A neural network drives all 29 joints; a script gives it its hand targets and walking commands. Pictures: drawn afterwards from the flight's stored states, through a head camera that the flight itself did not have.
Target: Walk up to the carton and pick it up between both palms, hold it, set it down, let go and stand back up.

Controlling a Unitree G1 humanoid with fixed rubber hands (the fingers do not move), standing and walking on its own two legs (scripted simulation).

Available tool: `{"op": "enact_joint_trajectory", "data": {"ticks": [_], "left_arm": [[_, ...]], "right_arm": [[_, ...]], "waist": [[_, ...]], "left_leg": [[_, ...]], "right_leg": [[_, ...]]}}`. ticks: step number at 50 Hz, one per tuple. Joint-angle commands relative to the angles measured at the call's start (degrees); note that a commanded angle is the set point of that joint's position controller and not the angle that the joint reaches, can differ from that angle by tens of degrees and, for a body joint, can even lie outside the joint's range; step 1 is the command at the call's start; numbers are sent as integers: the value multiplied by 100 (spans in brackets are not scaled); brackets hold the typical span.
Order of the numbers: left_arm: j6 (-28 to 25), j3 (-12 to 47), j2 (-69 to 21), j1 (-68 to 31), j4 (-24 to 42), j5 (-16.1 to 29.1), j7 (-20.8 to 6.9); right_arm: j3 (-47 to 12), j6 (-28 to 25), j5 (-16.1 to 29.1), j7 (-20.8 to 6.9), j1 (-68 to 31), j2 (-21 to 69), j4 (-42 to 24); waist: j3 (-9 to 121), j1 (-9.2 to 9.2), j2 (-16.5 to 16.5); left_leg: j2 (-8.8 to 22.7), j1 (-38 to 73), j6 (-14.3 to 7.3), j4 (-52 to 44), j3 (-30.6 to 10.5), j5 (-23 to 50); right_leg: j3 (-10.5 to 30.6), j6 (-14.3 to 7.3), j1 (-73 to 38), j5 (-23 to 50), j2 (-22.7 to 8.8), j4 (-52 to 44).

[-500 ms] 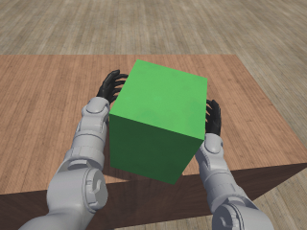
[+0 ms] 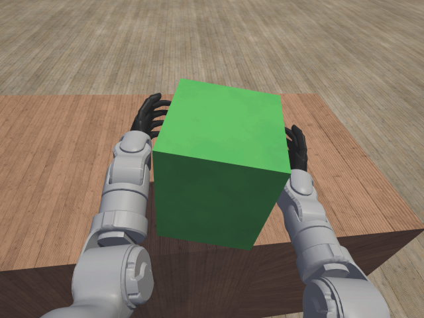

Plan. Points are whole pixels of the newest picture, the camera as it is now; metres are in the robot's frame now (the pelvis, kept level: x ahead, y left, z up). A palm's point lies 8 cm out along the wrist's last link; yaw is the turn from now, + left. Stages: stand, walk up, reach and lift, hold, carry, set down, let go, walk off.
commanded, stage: reach and lift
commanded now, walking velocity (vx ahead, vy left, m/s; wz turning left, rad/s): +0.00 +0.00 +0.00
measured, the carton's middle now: (216, 167) +0.41 +0.00 +0.09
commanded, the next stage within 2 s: hold in 1.68 s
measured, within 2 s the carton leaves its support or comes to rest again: neither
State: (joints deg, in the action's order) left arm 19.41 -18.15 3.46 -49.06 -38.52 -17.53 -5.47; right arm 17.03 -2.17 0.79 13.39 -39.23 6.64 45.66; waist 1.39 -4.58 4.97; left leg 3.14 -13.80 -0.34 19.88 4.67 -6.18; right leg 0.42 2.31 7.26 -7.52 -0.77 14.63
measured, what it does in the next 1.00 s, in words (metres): stands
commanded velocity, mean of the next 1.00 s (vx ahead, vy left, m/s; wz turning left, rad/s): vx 0.00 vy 0.00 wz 0.00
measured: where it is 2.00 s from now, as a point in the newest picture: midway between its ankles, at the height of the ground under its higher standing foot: outside the picture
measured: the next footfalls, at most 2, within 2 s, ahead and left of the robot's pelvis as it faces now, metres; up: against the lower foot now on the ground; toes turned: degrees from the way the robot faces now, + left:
none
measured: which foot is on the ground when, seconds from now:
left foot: down 0.00-1.00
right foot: down 0.00-1.00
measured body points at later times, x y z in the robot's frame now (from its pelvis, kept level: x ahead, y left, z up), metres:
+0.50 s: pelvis +0.01 -0.01 +0.00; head +0.00 +0.03 +0.45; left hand +0.43 +0.14 +0.18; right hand +0.41 -0.15 +0.15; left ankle +0.05 +0.11 -0.75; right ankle +0.00 -0.15 -0.75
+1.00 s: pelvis +0.00 -0.02 +0.00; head -0.02 +0.01 +0.45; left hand +0.41 +0.13 +0.21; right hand +0.40 -0.16 +0.18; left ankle +0.05 +0.11 -0.75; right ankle +0.00 -0.15 -0.75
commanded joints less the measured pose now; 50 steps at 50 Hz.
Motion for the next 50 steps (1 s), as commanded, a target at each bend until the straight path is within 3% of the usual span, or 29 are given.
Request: {"op": "enact_joint_trajectory", "data": {"ticks": [1, 4, 8, 11, 12, 17, 18, 19, 20, 22, 25, 26, 30, 33, 34, 35, 36, 37, 40, 42, 44, 46, 48, 49, 50], "left_arm": [[49, 1598, -3191, -2843, 402, 349, -372], [164, 1680, -3329, -2966, 607, 467, -357], [261, 1747, -3373, -2969, 852, 480, -266], [352, 2117, -3580, -2923, 1349, 688, -188], [466, 2026, -3479, -2661, 1173, 579, -187], [806, 2098, -3476, -2499, 1627, 505, -155], [882, 2146, -3496, -2371, 1795, 521, -136], [956, 2158, -3529, -2284, 1861, 480, -125], [1027, 2137, -3492, -2344, 2037, 455, -118], [1174, 2277, -3509, -2262, 2265, 482, -112], [1362, 2377, -3499, -2231, 2418, 455, -143], [1439, 2383, -3489, -2048, 2489, 426, -134], [1518, 2756, -3668, -2320, 3119, 703, -57], [1672, 2775, -3660, -2394, 3141, 663, -4], [1730, 2776, -3627, -2474, 3026, 664, -6], [1790, 2706, -3579, -2547, 2953, 626, 2], [1883, 2488, -3504, -2351, 2748, 464, -13], [1898, 2525, -3554, -2430, 2964, 542, -5], [1969, 2275, -3345, -2564, 2688, 458, -54], [1984, 2164, -3320, -2648, 2638, 470, -63], [1959, 2151, -3297, -2795, 2719, 539, -63], [1968, 2233, -3353, -2969, 2693, 627, -45], [1984, 2253, -3349, -2875, 2634, 631, -19], [1969, 2343, -3391, -2927, 2687, 713, -24], [1986, 2284, -3364, -2865, 2647, 687, -12]], "right_arm": [[-2278, 59, 110, -932, -4624, 2169, -1447], [-2292, 86, 210, -984, -4910, 2216, -1610], [-2693, 152, 459, -1007, -5413, 2325, -1981], [-2877, 207, 595, -1008, -5325, 2231, -2225], [-2913, 264, 629, -978, -5282, 2142, -2194], [-2954, 456, 820, -929, -5009, 1904, -2152], [-3200, 462, 975, -923, -5178, 1934, -2500], [-3127, 529, 1039, -914, -4993, 1805, -2360], [-3225, 549, 1149, -916, -5009, 1794, -2338], [-3321, 605, 1264, -880, -5023, 1736, -2576], [-3375, 727, 1329, -857, -5109, 1663, -2739], [-3529, 785, 1397, -846, -5106, 1719, -2873], [-3804, 926, 1637, -818, -5296, 1857, -3300], [-3684, 1087, 1613, -846, -5311, 1751, -3190], [-3543, 1172, 1516, -843, -5236, 1641, -3027], [-3368, 1240, 1420, -873, -5167, 1584, -2731], [-3427, 1287, 1436, -885, -5267, 1636, -2720], [-3423, 1290, 1465, -894, -5280, 1697, -2746], [-3215, 1441, 1374, -887, -5240, 1643, -2434], [-3260, 1456, 1427, -916, -5527, 1750, -2521], [-3315, 1497, 1413, -927, -5563, 1922, -2535], [-3297, 1518, 1424, -943, -5783, 1916, -2533], [-3419, 1534, 1531, -926, -5926, 1977, -2670], [-3361, 1554, 1481, -906, -5863, 1953, -2661], [-3434, 1592, 1532, -907, -5819, 1959, -2631]], "waist": [[2195, 559, -628], [2400, 475, -748], [2787, 716, -578], [3118, 621, -748], [2937, 639, -744], [2825, 531, -850], [3157, 669, -763], [3023, 573, -919], [3033, 641, -926], [2976, 579, -939], [2922, 501, -932], [2797, 557, -770], [3249, 543, -780], [3212, 537, -842], [2796, 383, -914], [2577, 375, -907], [2372, 470, -752], [2577, 467, -765], [2215, 385, -679], [2329, 495, -574], [2380, 501, -447], [2448, 478, -534], [2590, 559, -468], [2702, 462, -504], [2598, 494, -486]], "left_leg": [[-298, 2422, 64, -356, 168, 269], [-260, 2459, 109, -344, 121, 465], [-325, 2652, 61, -174, 99, 850], [-302, 2976, 163, -22, 66, 1539], [-305, 2992, 154, -27, 68, 1490], [-290, 3070, 225, 12, 7, 1698], [-294, 3171, 224, 111, -13, 2049], [-274, 3223, 294, 103, -36, 2010], [-284, 3260, 297, 144, -20, 2219], [-272, 3220, 318, 194, -65, 2341], [-306, 3194, 293, 171, -78, 2154], [-334, 3061, 248, 153, -82, 2102], [-340, 3203, 274, 260, -134, 2355], [-322, 3052, 255, 178, -167, 1902], [-314, 2919, 266, 89, -168, 1528], [-290, 2767, 259, -6, -153, 1204], [-338, 2617, 151, -63, -113, 987], [-323, 2684, 162, -52, -104, 1137], [-369, 2391, 82, -171, -94, 599], [-378, 2332, 25, -247, -66, 352], [-397, 2241, -45, -238, -48, 309], [-386, 2273, -15, -237, -61, 398], [-394, 2362, -30, -187, -85, 532], [-378, 2478, -8, -167, -88, 563], [-388, 2441, -17, -176, -101, 633]], "right_leg": [[-695, 48, -146, -376, 344, -316], [-710, 19, -191, -236, 372, -212], [-666, 68, -242, -57, 398, -180], [-682, 45, -168, 393, 461, -100], [-666, 54, -183, 374, 451, -136], [-691, 28, -263, 430, 484, -130], [-691, 24, -386, 651, 526, -101], [-684, -2, -303, 566, 526, -110], [-729, 16, -331, 597, 558, -94], [-725, 1, -382, 707, 582, -59], [-721, -1, -413, 600, 581, -86], [-708, 15, -488, 681, 593, -88], [-646, 50, -531, 919, 601, 31], [-629, 3, -388, 561, 612, -4], [-621, -26, -287, 325, 577, -72], [-606, -51, -191, 90, 564, -82], [-602, -19, -329, 12, 539, -110], [-603, -17, -417, 252, 532, -29], [-568, 35, -360, 88, 463, -80], [-569, 55, -383, -94, 466, -77], [-541, 95, -385, 12, 445, -56], [-532, 60, -348, -13, 465, -45], [-553, 73, -330, 92, 503, -39], [-529, 88, -334, 165, 483, -30], [-535, 81, -360, 233, 482, -53]]}}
